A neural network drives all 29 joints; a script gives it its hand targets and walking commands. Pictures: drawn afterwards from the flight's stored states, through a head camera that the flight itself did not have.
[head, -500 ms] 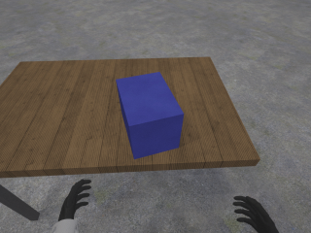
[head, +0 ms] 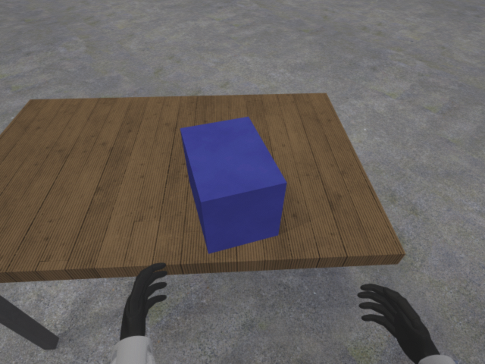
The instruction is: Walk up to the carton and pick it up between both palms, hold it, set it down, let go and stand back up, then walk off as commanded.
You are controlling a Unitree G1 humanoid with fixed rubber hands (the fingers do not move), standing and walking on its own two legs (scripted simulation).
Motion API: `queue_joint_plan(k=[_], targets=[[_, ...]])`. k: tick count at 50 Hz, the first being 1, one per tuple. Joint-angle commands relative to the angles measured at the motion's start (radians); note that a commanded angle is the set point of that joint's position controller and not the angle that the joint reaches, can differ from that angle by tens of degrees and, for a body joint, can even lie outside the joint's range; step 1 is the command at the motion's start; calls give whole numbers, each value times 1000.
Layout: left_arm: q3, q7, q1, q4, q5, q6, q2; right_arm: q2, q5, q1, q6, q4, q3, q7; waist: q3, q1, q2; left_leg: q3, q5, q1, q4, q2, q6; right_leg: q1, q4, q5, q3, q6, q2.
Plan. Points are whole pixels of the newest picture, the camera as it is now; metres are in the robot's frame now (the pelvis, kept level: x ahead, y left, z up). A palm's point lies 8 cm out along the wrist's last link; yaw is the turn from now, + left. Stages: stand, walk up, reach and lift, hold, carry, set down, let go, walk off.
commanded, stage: reach and lift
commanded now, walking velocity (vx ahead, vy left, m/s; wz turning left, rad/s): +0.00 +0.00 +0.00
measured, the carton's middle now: (229, 182) +0.54 +0.06 -0.03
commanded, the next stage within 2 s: none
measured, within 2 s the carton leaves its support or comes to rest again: neither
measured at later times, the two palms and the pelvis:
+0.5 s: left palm (148, 289) +0.25 +0.17 +0.03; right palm (393, 285) +0.27 -0.22 +0.02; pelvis +0.00 +0.00 +0.00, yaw +0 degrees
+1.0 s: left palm (144, 256) +0.30 +0.18 +0.04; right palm (372, 234) +0.34 -0.20 +0.05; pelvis +0.00 +0.00 +0.00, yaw +0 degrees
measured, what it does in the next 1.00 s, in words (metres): stands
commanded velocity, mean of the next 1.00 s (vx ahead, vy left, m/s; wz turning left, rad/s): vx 0.00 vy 0.00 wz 0.00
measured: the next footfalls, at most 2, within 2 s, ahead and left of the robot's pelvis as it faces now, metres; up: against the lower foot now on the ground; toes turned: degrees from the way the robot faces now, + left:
none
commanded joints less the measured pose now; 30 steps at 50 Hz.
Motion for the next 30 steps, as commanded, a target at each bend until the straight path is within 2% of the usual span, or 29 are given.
queue_joint_plan(k=[1,5,6,7,10,12,13,14,15,16,17,20,21,22,27,28,29,30], targets=[[-33,24,-149,-148,-18,-21,-121,-180,156,-170,-38,-126,-13,-6,-113,134,-77,32,49,113,-131,5,16,3,-240,1,17,-24,32],[-39,35,-241,-168,-36,-12,-123,-174,148,-233,-19,-118,-27,-15,-125,116,-78,32,-7,96,-141,7,13,-2,-241,-47,23,-24,27],[-6,35,-249,-137,-27,-6,-113,-153,147,-247,-10,-107,-10,-19,-121,138,-76,45,-5,75,-143,4,18,19,-250,-57,42,-21,16],[-12,37,-241,-140,-26,1,-121,-151,145,-248,-3,-103,-16,-22,-118,128,-68,40,1,76,-144,6,14,18,-245,-44,40,-22,19],[16,35,-251,-117,-11,35,-129,-148,153,-279,25,-61,7,-28,-119,149,-62,46,42,94,-153,8,15,34,-245,-2,35,-25,28],[19,36,-294,-133,-13,48,-129,-152,153,-309,39,-52,1,-33,-129,139,-59,42,56,112,-153,10,10,30,-248,11,39,-31,30],[34,33,-273,-127,-15,50,-129,-135,155,-313,42,-71,12,-36,-135,154,-73,46,77,99,-149,8,14,52,-246,35,40,-26,29],[37,33,-298,-135,-7,56,-131,-137,157,-333,44,-71,17,-40,-151,158,-61,46,104,103,-146,6,12,60,-237,63,37,-29,36],[48,33,-307,-139,-13,60,-128,-144,160,-355,48,-70,18,-39,-157,166,-81,45,98,91,-149,9,18,66,-237,55,43,-23,34],[40,35,-319,-154,-11,63,-132,-145,154,-347,52,-62,5,-42,-162,150,-58,39,118,111,-149,11,10,57,-239,72,35,-33,39],[48,37,-338,-146,-4,73,-137,-140,161,-377,58,-49,15,-45,-152,168,-45,43,112,115,-150,11,8,53,-244,58,35,-34,38],[66,32,-360,-109,3,93,-135,-139,159,-416,73,-45,21,-54,-161,167,-72,45,128,107,-149,12,15,66,-245,78,42,-32,38],[76,33,-369,-108,6,95,-132,-133,157,-438,75,-60,17,-59,-171,177,-71,43,156,101,-145,12,13,71,-239,106,42,-36,45],[77,34,-397,-143,2,97,-135,-136,159,-459,75,-74,18,-62,-210,180,-45,46,178,111,-139,14,10,79,-232,125,40,-35,42],[111,30,-445,-77,8,125,-125,-118,157,-528,101,-30,33,-79,-182,194,-40,53,173,89,-144,12,11,86,-240,115,48,-34,42],[110,30,-460,-86,2,125,-133,-120,157,-557,101,-65,21,-82,-196,196,-45,46,180,86,-143,17,10,87,-232,123,45,-36,46],[115,32,-471,-86,3,130,-131,-120,159,-549,111,-34,29,-80,-190,191,-34,47,178,94,-144,18,11,78,-238,114,46,-36,46],[121,34,-495,-98,2,132,-129,-121,162,-571,113,-23,28,-78,-212,201,-29,48,187,97,-144,18,9,81,-237,117,45,-36,43]])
